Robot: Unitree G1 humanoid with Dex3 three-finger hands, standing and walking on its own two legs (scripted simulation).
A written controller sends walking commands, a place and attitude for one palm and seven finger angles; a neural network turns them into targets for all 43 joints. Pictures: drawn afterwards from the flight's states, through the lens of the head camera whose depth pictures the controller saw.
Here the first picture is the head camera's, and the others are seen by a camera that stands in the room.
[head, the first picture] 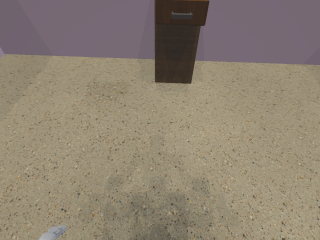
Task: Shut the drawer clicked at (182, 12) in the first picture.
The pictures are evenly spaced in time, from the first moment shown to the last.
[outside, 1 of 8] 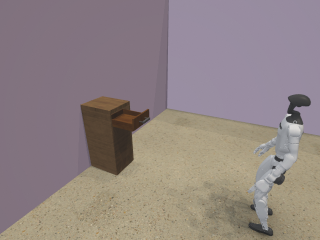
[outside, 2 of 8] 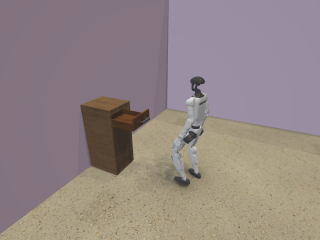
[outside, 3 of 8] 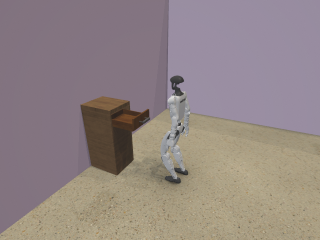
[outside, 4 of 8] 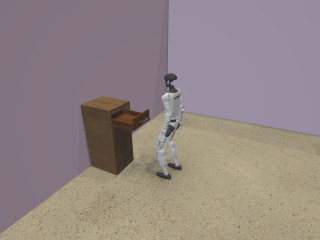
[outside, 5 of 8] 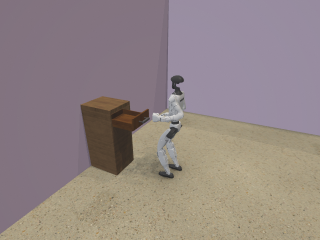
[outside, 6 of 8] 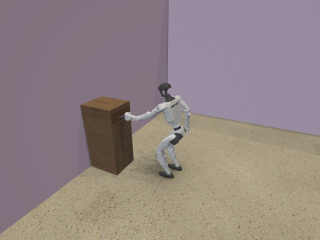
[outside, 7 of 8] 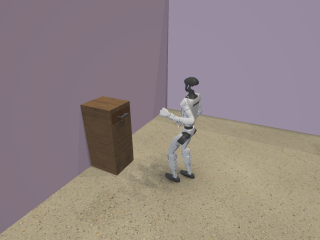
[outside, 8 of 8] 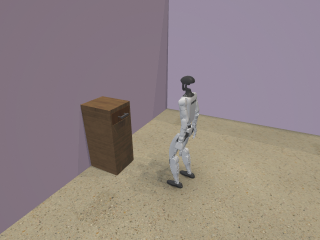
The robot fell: no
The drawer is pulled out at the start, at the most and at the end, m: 0.30 0.30 0.00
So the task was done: yes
